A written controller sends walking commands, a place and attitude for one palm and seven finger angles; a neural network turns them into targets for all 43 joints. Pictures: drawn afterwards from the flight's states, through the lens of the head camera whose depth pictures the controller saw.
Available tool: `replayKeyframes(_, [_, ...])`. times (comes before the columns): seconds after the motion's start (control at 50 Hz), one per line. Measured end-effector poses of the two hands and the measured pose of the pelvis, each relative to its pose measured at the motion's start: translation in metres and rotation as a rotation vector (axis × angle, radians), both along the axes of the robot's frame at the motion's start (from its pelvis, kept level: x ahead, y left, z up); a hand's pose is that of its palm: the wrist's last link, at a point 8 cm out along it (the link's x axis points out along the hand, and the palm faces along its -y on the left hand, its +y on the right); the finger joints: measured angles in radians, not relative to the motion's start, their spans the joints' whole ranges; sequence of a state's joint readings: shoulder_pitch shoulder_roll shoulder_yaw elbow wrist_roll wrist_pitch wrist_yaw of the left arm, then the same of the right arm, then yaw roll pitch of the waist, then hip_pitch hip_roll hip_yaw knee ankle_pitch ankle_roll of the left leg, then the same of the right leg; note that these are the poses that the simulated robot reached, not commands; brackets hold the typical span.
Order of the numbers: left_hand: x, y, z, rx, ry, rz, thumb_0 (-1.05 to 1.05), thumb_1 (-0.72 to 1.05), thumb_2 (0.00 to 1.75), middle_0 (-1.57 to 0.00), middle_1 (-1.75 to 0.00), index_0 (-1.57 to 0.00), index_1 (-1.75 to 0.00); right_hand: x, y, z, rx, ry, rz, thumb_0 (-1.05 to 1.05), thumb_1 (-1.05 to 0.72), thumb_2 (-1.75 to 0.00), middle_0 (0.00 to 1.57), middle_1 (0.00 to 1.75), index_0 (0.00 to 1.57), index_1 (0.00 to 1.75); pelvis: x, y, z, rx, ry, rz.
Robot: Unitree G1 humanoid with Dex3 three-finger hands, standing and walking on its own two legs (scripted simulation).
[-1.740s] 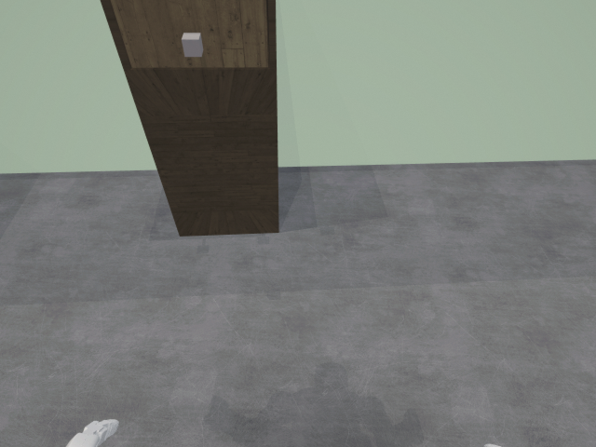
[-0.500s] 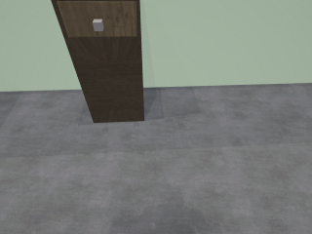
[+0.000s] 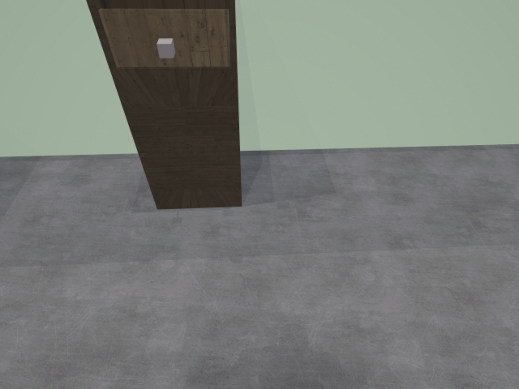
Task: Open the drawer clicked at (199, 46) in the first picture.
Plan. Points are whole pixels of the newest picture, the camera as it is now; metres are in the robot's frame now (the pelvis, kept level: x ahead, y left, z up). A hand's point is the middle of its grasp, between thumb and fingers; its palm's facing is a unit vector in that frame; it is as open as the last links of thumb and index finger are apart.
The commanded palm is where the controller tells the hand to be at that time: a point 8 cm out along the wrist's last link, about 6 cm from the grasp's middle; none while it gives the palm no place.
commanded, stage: walk to a spot facing it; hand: left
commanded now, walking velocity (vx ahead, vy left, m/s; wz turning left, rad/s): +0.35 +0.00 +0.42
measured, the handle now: (167, 45) +1.05 +0.36 +0.07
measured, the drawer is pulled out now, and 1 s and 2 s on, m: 0.00 0.00 0.00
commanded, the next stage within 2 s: take the last steps up to it in 0.48 s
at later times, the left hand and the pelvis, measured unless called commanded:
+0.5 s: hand out of the picture +0.12 +0.26 -0.18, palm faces +0.14 -0.98 -0.16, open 7.4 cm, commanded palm none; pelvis +0.13 +0.08 +0.00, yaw +7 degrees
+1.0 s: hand (164, 295) +0.34 +0.23 -0.18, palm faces +0.14 -0.97 -0.22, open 7.2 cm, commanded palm none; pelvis +0.32 +0.04 -0.01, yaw +6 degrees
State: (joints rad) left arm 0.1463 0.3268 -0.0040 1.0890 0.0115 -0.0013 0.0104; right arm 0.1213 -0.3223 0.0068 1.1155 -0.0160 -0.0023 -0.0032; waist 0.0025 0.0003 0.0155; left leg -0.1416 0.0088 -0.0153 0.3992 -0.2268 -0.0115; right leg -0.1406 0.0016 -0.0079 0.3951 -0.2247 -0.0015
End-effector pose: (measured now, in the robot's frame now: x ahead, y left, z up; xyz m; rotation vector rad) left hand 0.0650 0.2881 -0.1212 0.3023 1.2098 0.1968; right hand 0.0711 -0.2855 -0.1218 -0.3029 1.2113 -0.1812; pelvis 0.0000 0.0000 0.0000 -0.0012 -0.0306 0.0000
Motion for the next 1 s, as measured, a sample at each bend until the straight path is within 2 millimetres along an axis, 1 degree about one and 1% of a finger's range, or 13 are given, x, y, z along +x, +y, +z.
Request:
replayKeyframes(0.12, [-0.023,-0.012,-0.020,-0.082,0.028,0.080,0.01,0.91,0.90,-0.20,-0.30,-0.20,-0.30,-0.011,0.029,-0.011,0.036,0.099,0.016,0.00,-0.91,-0.90,0.20,0.30,0.20,0.30,0.020,0.010,-0.005,-0.020,0.013,0.052])
replayKeyframes(0.24, [-0.061,-0.005,-0.048,-0.162,0.156,0.183,0.01,0.91,0.90,-0.20,-0.30,-0.20,-0.30,0.001,0.073,-0.017,0.054,0.138,0.033,0.01,-0.90,-0.90,0.20,0.30,0.20,0.30,0.050,0.040,-0.016,-0.029,0.005,0.113])
replayKeyframes(0.28, [-0.066,-0.001,-0.052,-0.177,0.217,0.200,0.01,0.91,0.90,-0.20,-0.30,-0.20,-0.30,0.002,0.088,-0.021,0.058,0.136,0.015,0.01,-0.90,-0.90,0.20,0.30,0.20,0.30,0.060,0.051,-0.019,-0.019,0.006,0.106])
replayKeyframes(0.32, [-0.061,0.003,-0.048,-0.183,0.251,0.198,0.01,0.91,0.90,-0.20,-0.30,-0.20,-0.30,-0.001,0.102,-0.019,0.070,0.150,-0.012,0.00,-0.90,-0.90,0.20,0.30,0.20,0.30,0.071,0.059,-0.015,-0.017,0.008,0.101])
replayKeyframes(0.38, [-0.035,0.010,-0.039,-0.190,0.234,0.198,0.01,0.91,0.90,-0.20,-0.30,-0.20,-0.30,-0.008,0.124,-0.014,0.095,0.206,-0.038,0.00,-0.91,-0.90,0.20,0.30,0.20,0.30,0.089,0.067,-0.006,-0.018,0.012,0.115])
replayKeyframes(0.48, [0.028,0.017,-0.030,-0.190,0.145,0.197,0.01,0.91,0.90,-0.20,-0.30,-0.20,-0.30,-0.011,0.153,-0.009,0.137,0.298,-0.069,0.00,-0.90,-0.90,0.20,0.30,0.20,0.30,0.122,0.075,0.001,-0.016,0.013,0.119])
replayKeyframes(0.58, [0.099,0.014,-0.031,-0.191,0.096,0.163,0.01,0.92,0.90,-0.19,-0.30,-0.20,-0.30,0.005,0.167,-0.014,0.167,0.334,-0.123,0.00,-0.90,-0.90,0.20,0.30,0.20,0.30,0.160,0.075,-0.002,-0.007,0.007,0.086])
replayKeyframes(0.66, [0.166,0.009,-0.034,-0.177,0.058,0.103,0.01,0.93,0.90,-0.19,-0.30,-0.20,-0.30,0.026,0.169,-0.023,0.186,0.350,-0.166,0.00,-0.90,-0.90,0.20,0.30,0.20,0.30,0.195,0.070,-0.010,0.001,0.004,0.061])
replayKeyframes(0.74, [0.235,-0.003,-0.039,-0.159,-0.016,0.057,0.01,0.93,0.90,-0.19,-0.30,-0.20,-0.30,0.053,0.161,-0.039,0.204,0.392,-0.190,0.00,-0.90,-0.90,0.20,0.30,0.20,0.30,0.236,0.060,-0.024,0.000,0.001,0.054])
replayKeyframes(0.8, [0.267,-0.010,-0.042,-0.146,-0.091,0.072,0.01,0.92,0.90,-0.19,-0.30,-0.20,-0.30,0.088,0.146,-0.051,0.210,0.402,-0.175,0.00,-0.90,-0.90,0.20,0.30,0.20,0.30,0.263,0.050,-0.033,-0.001,-0.008,0.064])
replayKeyframes(0.88, [0.273,-0.014,-0.033,-0.136,-0.087,0.133,0.00,0.92,0.90,-0.20,-0.30,-0.20,-0.30,0.166,0.123,-0.049,0.184,0.292,-0.111,0.01,-0.91,-0.90,0.20,0.30,0.20,0.30,0.289,0.044,-0.022,-0.007,-0.020,0.084])
replayKeyframes(0.94, [0.266,-0.011,-0.026,-0.115,-0.036,0.156,0.00,0.94,0.90,-0.20,-0.30,-0.20,-0.30,0.233,0.112,-0.041,0.167,0.173,-0.063,0.01,-0.91,-0.90,0.20,0.30,0.20,0.30,0.306,0.043,-0.014,-0.007,-0.012,0.092])
replayKeyframes(1.0, [0.257,-0.012,-0.023,-0.122,0.032,0.171,0.00,0.94,0.90,-0.20,-0.30,-0.20,-0.30,0.290,0.108,-0.032,0.158,0.073,-0.029,0.00,-0.91,-0.90,0.20,0.30,0.20,0.30,0.324,0.045,-0.008,-0.006,0.000,0.097])
